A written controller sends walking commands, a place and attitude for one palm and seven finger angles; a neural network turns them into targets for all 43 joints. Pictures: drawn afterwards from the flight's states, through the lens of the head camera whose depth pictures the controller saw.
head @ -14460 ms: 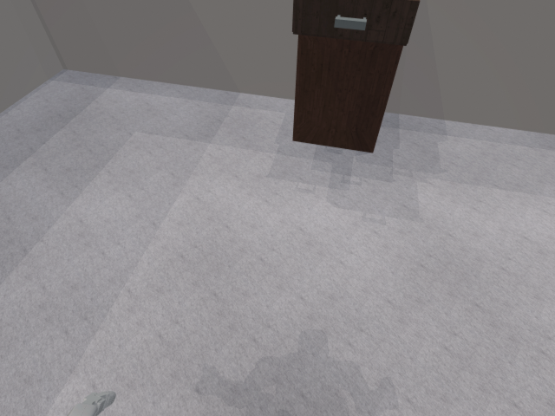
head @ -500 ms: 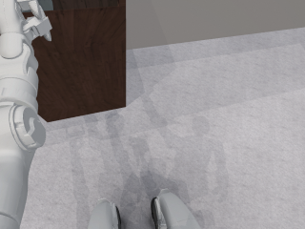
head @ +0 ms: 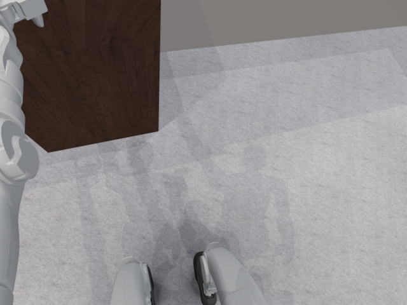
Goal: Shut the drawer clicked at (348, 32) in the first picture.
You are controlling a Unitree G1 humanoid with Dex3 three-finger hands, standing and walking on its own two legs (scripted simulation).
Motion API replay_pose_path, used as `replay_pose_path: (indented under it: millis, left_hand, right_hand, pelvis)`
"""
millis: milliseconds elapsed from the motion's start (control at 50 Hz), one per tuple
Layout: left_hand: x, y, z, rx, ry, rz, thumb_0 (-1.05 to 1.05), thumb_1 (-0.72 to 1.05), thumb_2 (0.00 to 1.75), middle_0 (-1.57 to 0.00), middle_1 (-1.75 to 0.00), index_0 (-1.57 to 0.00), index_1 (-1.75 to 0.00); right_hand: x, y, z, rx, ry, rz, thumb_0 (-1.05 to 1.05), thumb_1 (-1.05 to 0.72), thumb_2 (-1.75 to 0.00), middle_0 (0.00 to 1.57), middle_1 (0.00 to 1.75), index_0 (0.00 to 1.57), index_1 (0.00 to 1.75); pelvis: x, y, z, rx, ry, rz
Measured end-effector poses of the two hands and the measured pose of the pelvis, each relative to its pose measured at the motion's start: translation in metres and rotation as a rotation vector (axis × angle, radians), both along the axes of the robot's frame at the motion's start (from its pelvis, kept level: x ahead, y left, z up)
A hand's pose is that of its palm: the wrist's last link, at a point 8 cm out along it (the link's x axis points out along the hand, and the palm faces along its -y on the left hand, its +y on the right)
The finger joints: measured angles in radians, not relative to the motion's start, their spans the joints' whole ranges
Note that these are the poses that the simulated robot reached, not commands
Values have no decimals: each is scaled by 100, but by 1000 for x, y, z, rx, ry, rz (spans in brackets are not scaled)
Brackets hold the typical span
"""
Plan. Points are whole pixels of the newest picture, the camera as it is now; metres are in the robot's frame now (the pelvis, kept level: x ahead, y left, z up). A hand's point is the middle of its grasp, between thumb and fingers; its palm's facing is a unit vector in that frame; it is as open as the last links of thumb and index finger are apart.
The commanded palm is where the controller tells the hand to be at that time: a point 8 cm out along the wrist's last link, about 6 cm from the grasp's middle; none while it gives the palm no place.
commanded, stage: pull the fist back off the drawer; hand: left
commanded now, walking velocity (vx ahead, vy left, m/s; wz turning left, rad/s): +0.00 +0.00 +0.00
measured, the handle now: out of the picture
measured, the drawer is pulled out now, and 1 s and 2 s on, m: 0.00 0.00 0.00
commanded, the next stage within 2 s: draw the hand back to the body in 0.62 s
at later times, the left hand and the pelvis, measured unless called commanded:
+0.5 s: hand out of the picture +0.61 +0.14 +0.12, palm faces +0.10 -0.99 -0.01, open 3.3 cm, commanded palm +0.57 +0.17 +0.12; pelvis +0.01 +0.00 +0.01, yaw -1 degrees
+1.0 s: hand (14, 33) +0.52 +0.17 +0.14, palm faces +0.12 -0.99 -0.02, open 3.3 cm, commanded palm +0.47 +0.21 +0.15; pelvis +0.07 -0.01 +0.05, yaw -1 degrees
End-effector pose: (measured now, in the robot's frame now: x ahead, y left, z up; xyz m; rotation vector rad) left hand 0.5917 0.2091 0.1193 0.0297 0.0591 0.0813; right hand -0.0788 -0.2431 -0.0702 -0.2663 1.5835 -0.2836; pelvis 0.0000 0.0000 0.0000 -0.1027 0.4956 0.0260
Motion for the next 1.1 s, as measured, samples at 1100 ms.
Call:
replay_pose_path:
  millis: [1100]
  left_hand:
    - [-140,22,44,7,-125,51,2,90,90,-140,-160,-140,-160]
  right_hand:
    - [218,-18,20,117,-510,102,1,-90,-90,20,30,20,30]
  pelvis:
    - [68,-10,55,65,-275,-30]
